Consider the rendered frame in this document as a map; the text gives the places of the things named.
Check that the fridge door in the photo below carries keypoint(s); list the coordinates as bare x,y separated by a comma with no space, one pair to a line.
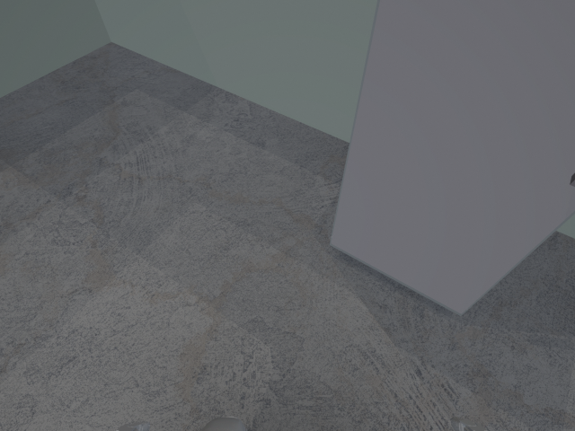
464,143

